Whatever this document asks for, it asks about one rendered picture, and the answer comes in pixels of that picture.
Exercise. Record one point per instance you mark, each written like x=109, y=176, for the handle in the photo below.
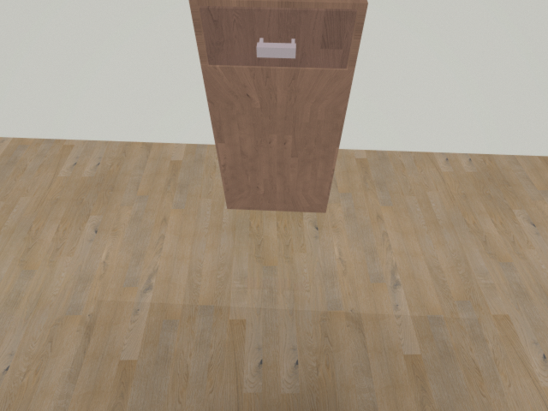
x=276, y=50

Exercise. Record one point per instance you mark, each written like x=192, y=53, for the drawer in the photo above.
x=322, y=36

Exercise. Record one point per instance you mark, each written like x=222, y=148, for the cabinet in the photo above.
x=277, y=130

